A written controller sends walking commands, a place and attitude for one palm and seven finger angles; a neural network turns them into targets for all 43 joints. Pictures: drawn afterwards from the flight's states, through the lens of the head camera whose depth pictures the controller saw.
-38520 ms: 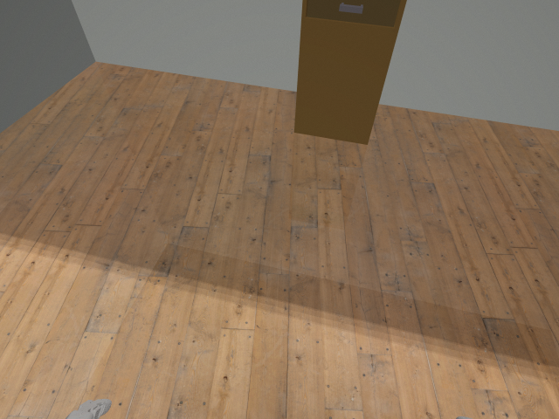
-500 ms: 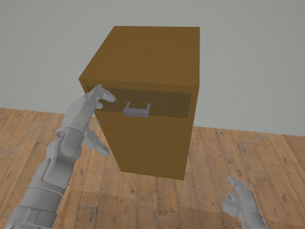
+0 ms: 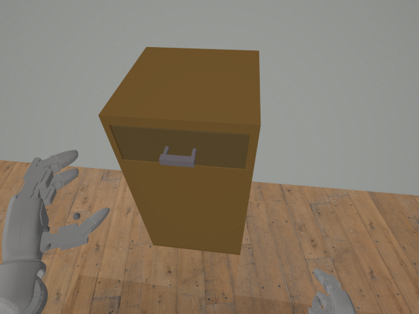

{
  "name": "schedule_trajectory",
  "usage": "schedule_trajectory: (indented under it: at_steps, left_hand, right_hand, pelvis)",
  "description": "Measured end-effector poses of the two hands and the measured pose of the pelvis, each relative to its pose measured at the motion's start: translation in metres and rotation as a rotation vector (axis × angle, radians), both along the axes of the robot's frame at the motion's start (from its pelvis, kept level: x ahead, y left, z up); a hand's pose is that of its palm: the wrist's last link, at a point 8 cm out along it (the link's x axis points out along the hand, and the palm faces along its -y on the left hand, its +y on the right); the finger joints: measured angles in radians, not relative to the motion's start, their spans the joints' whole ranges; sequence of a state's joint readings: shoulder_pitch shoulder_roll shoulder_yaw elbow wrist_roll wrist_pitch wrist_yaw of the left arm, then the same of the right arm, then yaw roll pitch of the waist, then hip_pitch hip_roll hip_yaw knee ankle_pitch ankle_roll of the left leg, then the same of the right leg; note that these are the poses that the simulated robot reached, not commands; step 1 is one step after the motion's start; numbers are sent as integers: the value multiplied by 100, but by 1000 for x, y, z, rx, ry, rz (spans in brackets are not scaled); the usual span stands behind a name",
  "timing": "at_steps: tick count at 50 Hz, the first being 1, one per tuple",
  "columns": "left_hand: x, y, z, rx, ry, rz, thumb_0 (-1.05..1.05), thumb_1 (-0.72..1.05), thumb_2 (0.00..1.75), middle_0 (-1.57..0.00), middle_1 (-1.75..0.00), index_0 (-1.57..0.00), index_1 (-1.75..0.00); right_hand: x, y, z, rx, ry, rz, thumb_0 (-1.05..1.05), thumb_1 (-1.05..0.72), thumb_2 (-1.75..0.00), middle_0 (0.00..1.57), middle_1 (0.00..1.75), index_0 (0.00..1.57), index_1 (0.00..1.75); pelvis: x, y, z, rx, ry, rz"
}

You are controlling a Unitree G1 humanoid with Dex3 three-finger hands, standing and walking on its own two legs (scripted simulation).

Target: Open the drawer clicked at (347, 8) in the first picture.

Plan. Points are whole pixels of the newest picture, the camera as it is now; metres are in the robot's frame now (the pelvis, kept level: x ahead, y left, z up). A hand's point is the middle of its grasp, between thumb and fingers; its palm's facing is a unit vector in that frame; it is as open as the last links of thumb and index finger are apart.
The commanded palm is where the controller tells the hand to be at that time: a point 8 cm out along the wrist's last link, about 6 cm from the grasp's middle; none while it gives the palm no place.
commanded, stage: draw the hand back to the body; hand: left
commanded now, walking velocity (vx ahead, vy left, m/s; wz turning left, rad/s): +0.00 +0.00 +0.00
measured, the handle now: (178, 155) +0.54 +0.15 -0.05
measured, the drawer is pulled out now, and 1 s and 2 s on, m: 0.00 0.00 0.00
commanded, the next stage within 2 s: step back with the hand held close in 0.42 s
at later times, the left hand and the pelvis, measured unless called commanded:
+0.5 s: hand (51, 255) +0.15 +0.23 +0.15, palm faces +0.42 -0.82 -0.38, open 7.5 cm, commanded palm +0.10 +0.27 +0.17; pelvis -0.02 -0.01 +0.00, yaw +1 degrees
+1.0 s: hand (27, 279) +0.12 +0.25 +0.14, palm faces +0.35 -0.81 -0.47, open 7.4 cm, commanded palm +0.06 +0.29 +0.17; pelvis -0.06 +0.00 -0.01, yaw +3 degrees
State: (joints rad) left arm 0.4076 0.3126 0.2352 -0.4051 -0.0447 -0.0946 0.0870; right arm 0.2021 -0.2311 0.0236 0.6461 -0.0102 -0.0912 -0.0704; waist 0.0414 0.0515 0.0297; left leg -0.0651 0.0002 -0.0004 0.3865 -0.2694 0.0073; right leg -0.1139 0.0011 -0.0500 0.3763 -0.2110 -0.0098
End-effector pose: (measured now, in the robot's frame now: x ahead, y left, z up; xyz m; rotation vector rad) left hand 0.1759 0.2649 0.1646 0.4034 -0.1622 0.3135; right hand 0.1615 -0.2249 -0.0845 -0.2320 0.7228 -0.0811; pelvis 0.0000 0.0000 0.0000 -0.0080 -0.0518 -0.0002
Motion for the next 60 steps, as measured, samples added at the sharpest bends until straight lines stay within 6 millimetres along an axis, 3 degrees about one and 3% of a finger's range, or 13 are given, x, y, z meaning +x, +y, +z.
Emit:
schedule_trajectory:
  at_steps: [11,21,31,39,45,53,60]
  left_hand:
    - [-59,8,8,64,6,89,1,59,77,-23,-49,-23,-49]
    - [-65,2,4,29,-19,112,1,83,87,-21,-33,-21,-34]
    - [-63,2,6,80,-14,89,1,88,89,-21,-30,-21,-30]
    - [-73,13,-13,74,59,77,1,89,90,-21,-30,-21,-30]
    - [-81,24,-8,120,56,56,2,89,90,-21,-30,-21,-30]
    - [-98,22,0,127,-30,8,1,89,90,-21,-30,-21,-30]
    - [-120,31,-4,106,-44,27,1,89,90,-21,-30,-21,-30]
  right_hand:
    - [9,7,11,19,-117,28,2,-90,-90,20,30,20,30]
    - [8,17,13,35,-148,75,2,-90,-90,20,30,20,30]
    - [-4,2,8,6,-91,50,2,-90,-90,20,30,20,30]
    - [-27,-18,0,-95,37,-34,2,-90,-90,20,30,20,30]
    - [-35,-8,5,-90,28,-28,2,-90,-90,20,30,20,30]
    - [-37,11,17,-52,-56,15,2,-90,-90,20,30,20,30]
    - [-55,15,20,-80,-50,22,2,-90,-90,20,30,20,30]
  pelvis:
    - [-13,-5,-1,-2,-25,14]
    - [-23,-11,-2,2,-41,22]
    - [-26,-14,-4,-12,8,52]
    - [-31,-2,-11,-14,68,75]
    - [-43,2,-11,-5,74,56]
    - [-65,4,-13,-17,84,52]
    - [-81,10,-13,-29,89,58]
